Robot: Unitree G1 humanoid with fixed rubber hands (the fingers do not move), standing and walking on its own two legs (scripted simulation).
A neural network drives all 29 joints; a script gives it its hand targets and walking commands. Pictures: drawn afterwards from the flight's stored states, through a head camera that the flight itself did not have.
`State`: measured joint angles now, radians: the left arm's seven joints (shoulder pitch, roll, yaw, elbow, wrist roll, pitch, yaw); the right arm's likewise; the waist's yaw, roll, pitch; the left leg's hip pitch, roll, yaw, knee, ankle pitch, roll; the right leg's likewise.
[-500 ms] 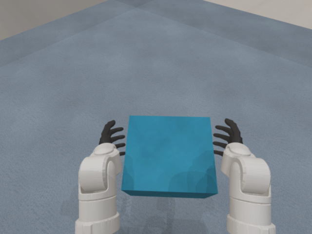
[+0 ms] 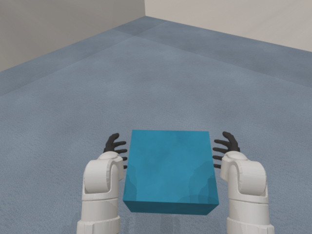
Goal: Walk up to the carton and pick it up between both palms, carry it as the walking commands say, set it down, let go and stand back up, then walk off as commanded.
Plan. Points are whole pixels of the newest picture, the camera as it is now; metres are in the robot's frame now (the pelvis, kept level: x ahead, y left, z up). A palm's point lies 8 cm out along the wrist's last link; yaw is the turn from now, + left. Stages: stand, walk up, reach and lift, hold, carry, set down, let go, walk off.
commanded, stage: carry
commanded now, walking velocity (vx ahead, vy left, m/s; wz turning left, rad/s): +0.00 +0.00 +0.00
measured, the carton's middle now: (169, 172) +0.31 +0.00 -0.01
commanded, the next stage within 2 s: hold in 1.36 s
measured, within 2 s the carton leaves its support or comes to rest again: neither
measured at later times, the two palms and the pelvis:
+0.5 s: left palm (111, 171) +0.25 +0.13 +0.09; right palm (239, 170) +0.26 -0.16 +0.10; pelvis -0.03 -0.01 +0.00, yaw +0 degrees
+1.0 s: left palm (110, 181) +0.23 +0.13 +0.09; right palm (241, 180) +0.24 -0.16 +0.09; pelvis -0.05 -0.01 +0.00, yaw +0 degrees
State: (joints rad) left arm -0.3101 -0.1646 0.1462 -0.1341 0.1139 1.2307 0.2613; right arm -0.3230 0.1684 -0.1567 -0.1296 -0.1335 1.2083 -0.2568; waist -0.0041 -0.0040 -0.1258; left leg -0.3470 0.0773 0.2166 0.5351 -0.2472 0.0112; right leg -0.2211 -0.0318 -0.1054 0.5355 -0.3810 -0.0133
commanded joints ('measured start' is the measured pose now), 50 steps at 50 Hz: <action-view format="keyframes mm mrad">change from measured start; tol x2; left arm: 1 -550 -1025 -661 -75 -457 -14 -459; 34 -573 -1013 -657 -37 -451 -31 -452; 50 -561 -996 -637 -7 -421 -80 -449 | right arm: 1 -490 1055 672 -27 455 8 451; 34 -501 1045 665 9 451 -4 450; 50 -481 1029 644 38 418 -52 450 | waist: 1 4 -19 -317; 24 0 -10 -248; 50 2 0 -248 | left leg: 1 204 98 -83 16 474 -12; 25 160 94 -116 -51 261 6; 50 144 101 -134 -80 214 11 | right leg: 1 70 -140 76 -23 661 1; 16 10 -121 97 -63 425 -21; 24 -15 -120 106 -91 333 -26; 35 -32 -119 113 -108 268 -30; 50 -43 -116 115 -108 232 -31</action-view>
